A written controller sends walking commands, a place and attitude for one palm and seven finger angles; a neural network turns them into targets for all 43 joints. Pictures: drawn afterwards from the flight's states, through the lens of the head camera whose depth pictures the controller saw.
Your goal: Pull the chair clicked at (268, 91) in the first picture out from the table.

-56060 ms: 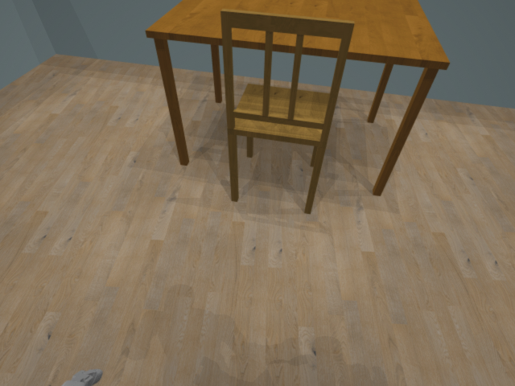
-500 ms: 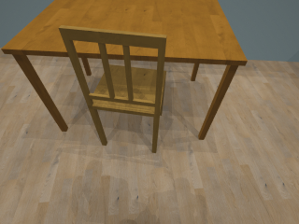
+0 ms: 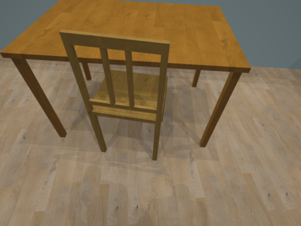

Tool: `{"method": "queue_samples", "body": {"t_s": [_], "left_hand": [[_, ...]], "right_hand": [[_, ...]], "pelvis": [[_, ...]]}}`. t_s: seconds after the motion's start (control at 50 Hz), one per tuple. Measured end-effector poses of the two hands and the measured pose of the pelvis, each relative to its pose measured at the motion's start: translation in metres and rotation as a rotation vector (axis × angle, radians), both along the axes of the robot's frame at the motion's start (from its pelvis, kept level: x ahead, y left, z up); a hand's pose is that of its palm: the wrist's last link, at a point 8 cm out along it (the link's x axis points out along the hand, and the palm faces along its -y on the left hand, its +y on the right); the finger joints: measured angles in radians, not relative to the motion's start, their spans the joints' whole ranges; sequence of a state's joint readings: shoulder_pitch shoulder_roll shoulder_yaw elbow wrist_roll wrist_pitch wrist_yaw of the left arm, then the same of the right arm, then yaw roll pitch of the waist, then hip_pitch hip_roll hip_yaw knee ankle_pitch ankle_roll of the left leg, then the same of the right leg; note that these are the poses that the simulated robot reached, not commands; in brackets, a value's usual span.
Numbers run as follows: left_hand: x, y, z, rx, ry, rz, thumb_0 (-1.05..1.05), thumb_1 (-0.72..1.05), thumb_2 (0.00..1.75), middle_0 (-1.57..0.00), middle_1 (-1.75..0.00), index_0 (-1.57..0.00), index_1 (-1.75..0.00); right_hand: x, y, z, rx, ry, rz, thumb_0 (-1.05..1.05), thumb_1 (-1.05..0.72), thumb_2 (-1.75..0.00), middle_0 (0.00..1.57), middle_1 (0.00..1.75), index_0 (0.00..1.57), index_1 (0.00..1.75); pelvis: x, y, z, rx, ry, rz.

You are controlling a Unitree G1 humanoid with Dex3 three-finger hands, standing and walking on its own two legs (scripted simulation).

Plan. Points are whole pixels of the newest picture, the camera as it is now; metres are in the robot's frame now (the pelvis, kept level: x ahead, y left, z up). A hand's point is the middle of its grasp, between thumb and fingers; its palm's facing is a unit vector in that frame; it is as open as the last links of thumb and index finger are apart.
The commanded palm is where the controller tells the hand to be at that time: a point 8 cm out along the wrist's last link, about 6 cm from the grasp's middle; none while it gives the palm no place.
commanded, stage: take the last steps up to it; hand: left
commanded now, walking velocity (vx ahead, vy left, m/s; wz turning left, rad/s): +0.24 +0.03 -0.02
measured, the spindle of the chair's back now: (108, 78) +0.72 +0.23 -0.06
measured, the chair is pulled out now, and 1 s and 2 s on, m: -0.09 -0.09 -0.09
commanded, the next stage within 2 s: come to a stop and stand still in 0.34 s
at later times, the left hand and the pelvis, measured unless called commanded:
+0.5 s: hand (98, 221) +0.17 +0.17 -0.17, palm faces +0.05 -0.98 -0.20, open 7.3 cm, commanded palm none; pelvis +0.13 -0.01 +0.00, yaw +0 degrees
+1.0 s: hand (101, 189) +0.26 +0.18 -0.16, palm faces +0.04 -0.93 -0.38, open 7.4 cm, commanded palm none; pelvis +0.18 -0.05 -0.02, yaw +2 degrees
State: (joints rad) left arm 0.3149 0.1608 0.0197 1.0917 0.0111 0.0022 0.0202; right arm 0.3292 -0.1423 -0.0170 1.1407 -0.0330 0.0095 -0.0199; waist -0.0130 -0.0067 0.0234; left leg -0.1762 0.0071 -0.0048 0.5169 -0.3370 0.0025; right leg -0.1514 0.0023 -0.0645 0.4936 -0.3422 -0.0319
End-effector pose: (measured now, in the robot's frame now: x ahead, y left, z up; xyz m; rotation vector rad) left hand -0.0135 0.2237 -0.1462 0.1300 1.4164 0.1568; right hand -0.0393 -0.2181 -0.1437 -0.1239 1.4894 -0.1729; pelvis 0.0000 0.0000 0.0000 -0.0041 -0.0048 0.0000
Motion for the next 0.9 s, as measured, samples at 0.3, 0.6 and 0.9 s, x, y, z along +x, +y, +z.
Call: {"method": "queue_samples", "body": {"t_s": [0.3,0.6,0.9], "left_hand": [[0.135,0.005,0.001,0.041,-0.199,-0.031,0.01,0.91,0.90,-0.20,-0.30,-0.20,-0.30],[0.193,0.000,-0.005,0.026,-0.087,0.000,0.01,0.93,0.90,-0.20,-0.30,-0.20,-0.30],[0.259,0.007,0.042,0.171,-0.140,-0.054,0.01,0.91,0.90,-0.20,-0.30,-0.20,-0.30]], "right_hand": [[0.005,0.006,-0.010,0.042,0.137,-0.040,0.00,-0.91,-0.90,0.20,0.30,0.20,0.30],[0.235,-0.017,0.001,-0.040,-0.230,0.039,0.00,-0.91,-0.90,0.20,0.30,0.20,0.30],[0.273,-0.050,0.000,-0.014,-0.194,0.021,0.00,-0.90,-0.90,0.20,0.30,0.21,0.30]], "pelvis": [[0.072,-0.012,-0.017,0.021,0.001,0.030],[0.160,-0.008,-0.008,0.031,0.031,-0.006],[0.185,-0.035,0.009,0.013,0.023,-0.010]]}}
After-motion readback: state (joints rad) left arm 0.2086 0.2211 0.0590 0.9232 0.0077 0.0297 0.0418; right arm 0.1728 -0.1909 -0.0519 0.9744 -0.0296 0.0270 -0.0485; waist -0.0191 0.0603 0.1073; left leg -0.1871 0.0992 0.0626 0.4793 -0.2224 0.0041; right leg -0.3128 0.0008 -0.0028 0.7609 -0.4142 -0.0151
